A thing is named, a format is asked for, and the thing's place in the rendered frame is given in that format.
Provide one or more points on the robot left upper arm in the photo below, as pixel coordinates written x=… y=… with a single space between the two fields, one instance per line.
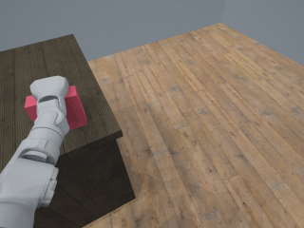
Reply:
x=28 y=186

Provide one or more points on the robot left hand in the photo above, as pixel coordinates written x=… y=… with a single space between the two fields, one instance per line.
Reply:
x=55 y=84

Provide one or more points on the left robot forearm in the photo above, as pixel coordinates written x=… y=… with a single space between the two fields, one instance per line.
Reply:
x=45 y=138

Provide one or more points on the sponge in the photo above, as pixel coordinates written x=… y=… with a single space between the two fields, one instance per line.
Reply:
x=75 y=113

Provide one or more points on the table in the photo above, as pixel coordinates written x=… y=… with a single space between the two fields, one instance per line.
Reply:
x=92 y=180

